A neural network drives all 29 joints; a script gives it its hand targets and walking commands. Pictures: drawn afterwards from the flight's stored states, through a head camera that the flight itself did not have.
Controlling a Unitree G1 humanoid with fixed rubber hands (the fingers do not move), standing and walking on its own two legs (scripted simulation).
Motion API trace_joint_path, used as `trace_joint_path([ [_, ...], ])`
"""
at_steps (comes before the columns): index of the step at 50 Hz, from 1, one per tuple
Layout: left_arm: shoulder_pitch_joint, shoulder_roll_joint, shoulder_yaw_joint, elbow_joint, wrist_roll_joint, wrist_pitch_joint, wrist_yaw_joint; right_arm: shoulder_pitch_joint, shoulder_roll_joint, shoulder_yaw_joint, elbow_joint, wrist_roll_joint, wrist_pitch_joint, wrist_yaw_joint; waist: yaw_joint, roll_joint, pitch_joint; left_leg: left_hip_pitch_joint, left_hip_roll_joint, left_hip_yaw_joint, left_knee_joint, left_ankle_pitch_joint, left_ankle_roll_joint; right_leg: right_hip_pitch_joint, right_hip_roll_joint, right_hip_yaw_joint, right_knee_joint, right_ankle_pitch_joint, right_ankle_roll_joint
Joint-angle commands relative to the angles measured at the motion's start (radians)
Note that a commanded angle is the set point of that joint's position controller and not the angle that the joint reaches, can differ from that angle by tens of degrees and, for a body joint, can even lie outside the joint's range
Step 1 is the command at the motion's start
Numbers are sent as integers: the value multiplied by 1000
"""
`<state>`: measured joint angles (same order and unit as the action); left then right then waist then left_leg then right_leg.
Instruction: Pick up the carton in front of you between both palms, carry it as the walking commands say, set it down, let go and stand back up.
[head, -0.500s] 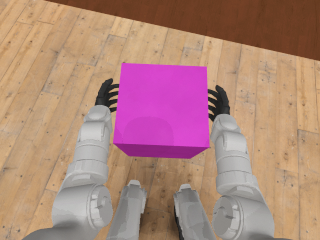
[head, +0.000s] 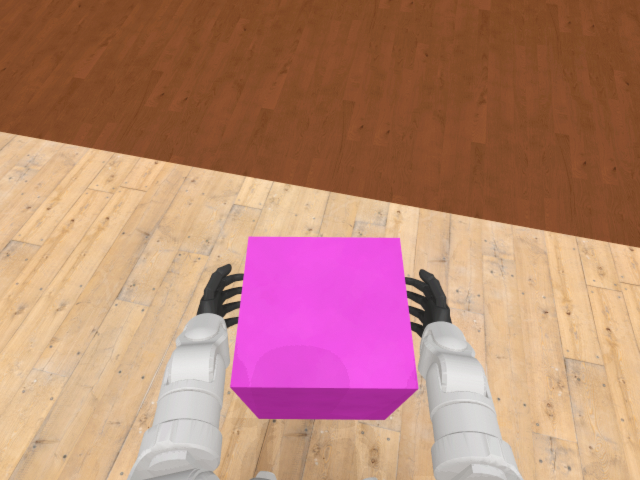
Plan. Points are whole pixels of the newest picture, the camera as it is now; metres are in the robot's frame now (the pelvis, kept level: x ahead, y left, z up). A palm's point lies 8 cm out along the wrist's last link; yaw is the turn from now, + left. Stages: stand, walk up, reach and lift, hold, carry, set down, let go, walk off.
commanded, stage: reach and lift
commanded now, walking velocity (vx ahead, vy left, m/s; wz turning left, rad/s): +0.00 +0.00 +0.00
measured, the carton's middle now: (322, 336) +0.34 +0.00 -0.09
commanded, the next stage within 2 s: hold in 1.28 s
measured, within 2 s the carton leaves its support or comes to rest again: neither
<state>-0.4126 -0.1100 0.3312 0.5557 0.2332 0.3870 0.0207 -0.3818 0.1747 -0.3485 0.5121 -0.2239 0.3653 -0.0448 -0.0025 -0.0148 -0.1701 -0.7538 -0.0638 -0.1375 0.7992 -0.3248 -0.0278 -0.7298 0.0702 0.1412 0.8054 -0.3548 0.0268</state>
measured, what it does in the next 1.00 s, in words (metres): stands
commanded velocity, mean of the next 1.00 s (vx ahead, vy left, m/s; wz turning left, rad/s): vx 0.00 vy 0.00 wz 0.00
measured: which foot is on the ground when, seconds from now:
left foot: down 0.00-1.00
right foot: down 0.00-1.00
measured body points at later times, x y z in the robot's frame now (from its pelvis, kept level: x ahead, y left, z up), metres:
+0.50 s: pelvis +0.00 +0.00 +0.04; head -0.03 +0.00 +0.49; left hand +0.31 +0.15 +0.05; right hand +0.31 -0.15 +0.06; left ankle +0.03 +0.13 -0.70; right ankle +0.02 -0.13 -0.70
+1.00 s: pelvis +0.01 +0.00 +0.04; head -0.01 +0.00 +0.49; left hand +0.32 +0.15 +0.06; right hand +0.32 -0.15 +0.07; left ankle +0.03 +0.13 -0.70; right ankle +0.02 -0.13 -0.70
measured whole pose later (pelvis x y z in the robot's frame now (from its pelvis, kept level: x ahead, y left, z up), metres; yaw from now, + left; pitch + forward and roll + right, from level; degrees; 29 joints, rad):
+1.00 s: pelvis +0.01 +0.00 +0.04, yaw +0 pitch -4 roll +0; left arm -0.28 -0.16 0.25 0.33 0.29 0.67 0.02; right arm -0.29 0.16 -0.26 0.34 -0.29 0.64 0.02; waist 0.00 -0.01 -0.01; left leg -0.13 -0.04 -0.13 0.39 -0.19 -0.01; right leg -0.11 0.03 0.15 0.39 -0.22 0.02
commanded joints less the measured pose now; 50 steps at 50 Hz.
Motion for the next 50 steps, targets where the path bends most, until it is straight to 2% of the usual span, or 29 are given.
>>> trace_joint_path([
  [1, -447, -1039, -598, -8, -167, 1, -245, -462, 992, 610, 39, 144, 24, 248, 4, 22, -421, 420, -51, 62, -155, 355, 13, 303, 47, -65, -176, 342, -9],
  [10, -340, -1020, -678, -160, -214, 116, -250, -322, 982, 672, -73, 187, 140, 271, 1, 16, -245, 627, -38, 60, -345, 395, 4, 537, 26, -57, -363, 406, -4],
  [16, -328, -997, -604, -152, -178, 192, -264, -321, 945, 607, -71, 153, 215, 289, 0, 7, -37, 625, -34, 71, -421, 210, 11, 547, 18, -65, -444, 234, -8],
  [20, -411, -999, -558, -120, -164, 197, -279, -403, 947, 562, -42, 135, 219, 302, 0, 3, 0, 614, -28, 79, -419, 115, 19, 523, 12, -72, -446, 136, -18],
  [28, -501, -1032, -586, -142, -180, 194, -284, -489, 970, 585, -64, 146, 213, 310, -5, 15, -94, 659, -29, 82, -410, 144, 16, 557, 16, -79, -429, 162, -19],
  [35, -466, -1024, -586, -156, -175, 209, -277, -464, 950, 585, -81, 142, 225, 311, -3, 18, -100, 690, -30, 81, -426, 201, 9, 581, 24, -82, -441, 208, -16],
  [50, -355, -1003, -630, -262, -204, 246, -267, -353, 927, 626, -183, 171, 261, 303, -1, 17, -106, 747, -37, 75, -453, 354, 3, 656, 32, -75, -468, 362, -7],
])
